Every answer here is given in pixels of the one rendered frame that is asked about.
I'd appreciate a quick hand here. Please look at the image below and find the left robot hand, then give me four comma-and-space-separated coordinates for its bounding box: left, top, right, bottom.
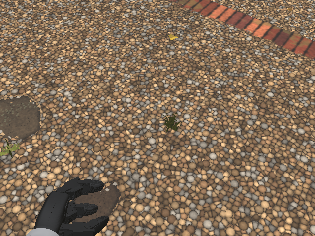
33, 177, 109, 236

